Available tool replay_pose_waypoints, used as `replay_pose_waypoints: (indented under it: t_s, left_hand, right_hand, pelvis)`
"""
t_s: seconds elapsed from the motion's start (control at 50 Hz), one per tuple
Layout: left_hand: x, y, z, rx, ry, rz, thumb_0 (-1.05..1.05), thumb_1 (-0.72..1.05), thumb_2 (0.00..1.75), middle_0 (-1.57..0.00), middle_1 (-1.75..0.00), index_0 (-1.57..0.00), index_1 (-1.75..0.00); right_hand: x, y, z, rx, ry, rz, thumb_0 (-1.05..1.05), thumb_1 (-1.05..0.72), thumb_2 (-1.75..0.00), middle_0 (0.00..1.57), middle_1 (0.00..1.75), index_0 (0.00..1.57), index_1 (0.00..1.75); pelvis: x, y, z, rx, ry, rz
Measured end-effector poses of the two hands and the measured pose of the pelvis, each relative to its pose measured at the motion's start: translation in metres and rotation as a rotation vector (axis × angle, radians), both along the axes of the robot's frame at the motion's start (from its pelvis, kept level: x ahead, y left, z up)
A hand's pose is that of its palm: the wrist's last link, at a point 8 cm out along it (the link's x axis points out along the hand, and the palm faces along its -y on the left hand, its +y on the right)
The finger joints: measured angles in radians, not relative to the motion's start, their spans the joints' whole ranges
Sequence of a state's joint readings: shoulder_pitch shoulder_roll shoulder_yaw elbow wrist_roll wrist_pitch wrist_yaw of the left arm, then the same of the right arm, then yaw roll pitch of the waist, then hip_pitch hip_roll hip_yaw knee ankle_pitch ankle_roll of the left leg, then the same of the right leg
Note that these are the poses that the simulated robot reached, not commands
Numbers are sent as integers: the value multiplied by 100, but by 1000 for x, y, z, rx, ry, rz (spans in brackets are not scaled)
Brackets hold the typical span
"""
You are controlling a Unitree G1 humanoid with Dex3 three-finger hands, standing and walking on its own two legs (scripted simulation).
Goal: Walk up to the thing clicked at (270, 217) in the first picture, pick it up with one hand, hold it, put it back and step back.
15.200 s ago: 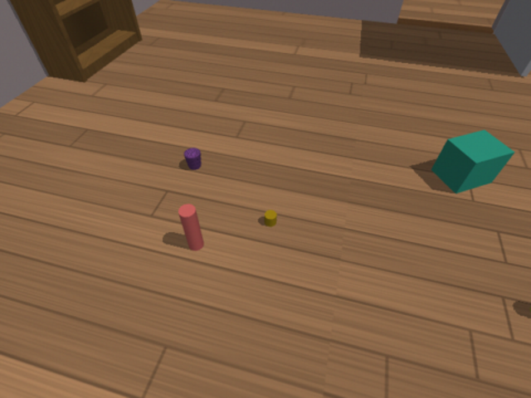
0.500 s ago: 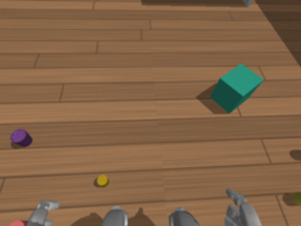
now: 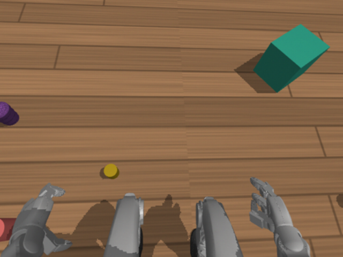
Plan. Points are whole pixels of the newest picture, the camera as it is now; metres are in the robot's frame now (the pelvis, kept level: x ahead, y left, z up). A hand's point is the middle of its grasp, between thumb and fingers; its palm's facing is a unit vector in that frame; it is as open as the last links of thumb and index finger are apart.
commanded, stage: rise first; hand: left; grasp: from above
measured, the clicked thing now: (111, 171) +0.41 +0.26 -0.53
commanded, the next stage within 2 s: approach in 1.68 s
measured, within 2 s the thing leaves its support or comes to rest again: neither
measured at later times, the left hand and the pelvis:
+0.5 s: hand (78, 192) +0.29 +0.30 -0.31, palm faces -0.49 -0.22 -0.84, open 14.1 cm; pelvis -0.06 +0.00 -0.16, yaw -3 degrees
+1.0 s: hand (86, 182) +0.33 +0.30 -0.37, palm faces -0.47 -0.05 -0.88, open 14.2 cm; pelvis -0.05 +0.00 -0.21, yaw -5 degrees
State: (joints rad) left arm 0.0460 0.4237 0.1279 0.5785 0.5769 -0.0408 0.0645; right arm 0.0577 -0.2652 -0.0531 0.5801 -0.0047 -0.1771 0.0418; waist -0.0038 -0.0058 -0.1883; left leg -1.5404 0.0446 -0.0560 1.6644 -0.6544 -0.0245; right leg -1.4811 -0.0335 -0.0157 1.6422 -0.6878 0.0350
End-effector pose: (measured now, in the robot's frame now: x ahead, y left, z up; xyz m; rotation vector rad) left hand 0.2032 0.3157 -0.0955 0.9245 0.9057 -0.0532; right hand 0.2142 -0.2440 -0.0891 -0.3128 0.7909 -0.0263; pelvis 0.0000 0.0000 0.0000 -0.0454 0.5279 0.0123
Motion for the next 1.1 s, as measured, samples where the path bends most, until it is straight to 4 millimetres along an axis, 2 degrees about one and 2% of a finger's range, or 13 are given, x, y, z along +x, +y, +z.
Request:
replay_pose_waypoints:
  t_s: [0.12,0.28,0.4,0.54,0.64,0.76,0.94,1.1]
  left_hand:
    - [39,1,-51,102,-71,-154,0,-52,100,-7,-105,-7,-106]
    - [77,-1,-104,201,-120,-279,0,-52,103,-7,-104,-6,-106]
    - [90,-2,-134,246,-125,-361,0,-53,104,-7,-104,-6,-105]
    - [100,-3,-163,281,-139,-457,0,-54,106,-7,-101,-6,-103]
    - [116,-5,-177,312,-180,-509,0,-55,106,-8,-99,-6,-101]
    - [129,-8,-193,343,-188,-542,0,-56,106,-8,-96,-6,-99]
    - [135,-10,-212,361,-181,-590,0,-54,104,-10,-94,-8,-96]
    - [139,-11,-227,377,-197,-617,0,-53,102,-11,-93,-9,-95]
  right_hand:
    - [-27,-12,-68,-21,94,-22,1,-87,-89,20,30,20,30]
    - [-89,-23,-146,-23,266,-76,1,-87,-89,20,30,20,30]
    - [-140,-28,-182,-24,391,-124,1,-87,-89,20,30,20,30]
    - [-180,-31,-202,-47,495,-150,1,-88,-89,20,30,20,30]
    - [-188,-34,-209,-76,519,-149,1,-89,-89,20,30,20,30]
    - [-184,-36,-215,-97,513,-143,1,-90,-89,20,30,20,30]
    - [-174,-34,-227,-100,510,-118,1,-90,-89,20,30,20,30]
    - [-173,-31,-241,-99,527,-101,1,-90,-89,20,30,20,30]
  pelvis:
    - [-16,-1,-53,-7,52,-12]
    - [-37,-2,-111,-16,69,-28]
    - [-49,-2,-142,-22,57,-37]
    - [-56,-1,-168,-30,42,-43]
    - [-58,0,-182,-41,33,-47]
    - [-57,2,-194,-51,30,-51]
    - [-55,3,-207,-55,30,-54]
    - [-53,3,-220,-54,27,-57]
